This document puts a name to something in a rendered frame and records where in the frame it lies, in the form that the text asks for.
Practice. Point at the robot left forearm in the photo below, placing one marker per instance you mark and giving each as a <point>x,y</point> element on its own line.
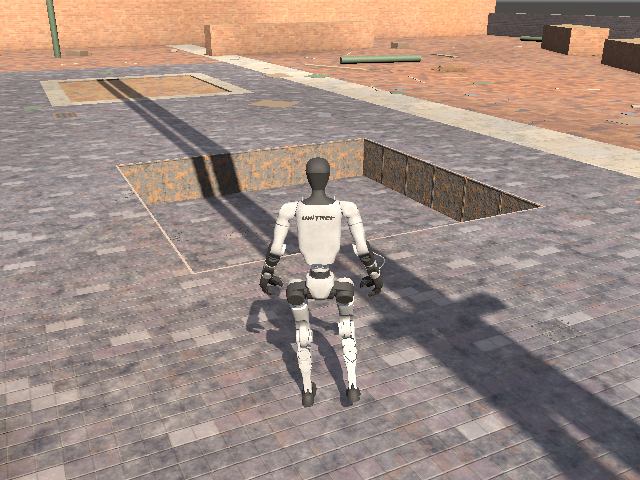
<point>270,264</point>

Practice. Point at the robot right forearm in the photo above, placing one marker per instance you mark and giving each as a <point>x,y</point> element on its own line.
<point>369,263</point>

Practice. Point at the robot right foot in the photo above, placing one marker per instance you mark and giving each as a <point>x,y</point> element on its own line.
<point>353,394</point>

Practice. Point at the robot right hand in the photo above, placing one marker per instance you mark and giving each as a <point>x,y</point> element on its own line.
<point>370,282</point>

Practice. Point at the robot left foot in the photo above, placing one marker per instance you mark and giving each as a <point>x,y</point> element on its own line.
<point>308,398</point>

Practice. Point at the robot foot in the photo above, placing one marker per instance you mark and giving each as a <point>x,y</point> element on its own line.
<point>308,398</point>
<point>353,394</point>

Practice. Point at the robot left hand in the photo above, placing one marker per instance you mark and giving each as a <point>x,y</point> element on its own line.
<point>273,281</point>

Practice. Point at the robot left upper arm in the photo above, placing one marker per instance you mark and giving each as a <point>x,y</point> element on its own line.
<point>287,211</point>

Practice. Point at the robot right upper arm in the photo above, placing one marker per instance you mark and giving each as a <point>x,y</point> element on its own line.
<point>350,210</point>

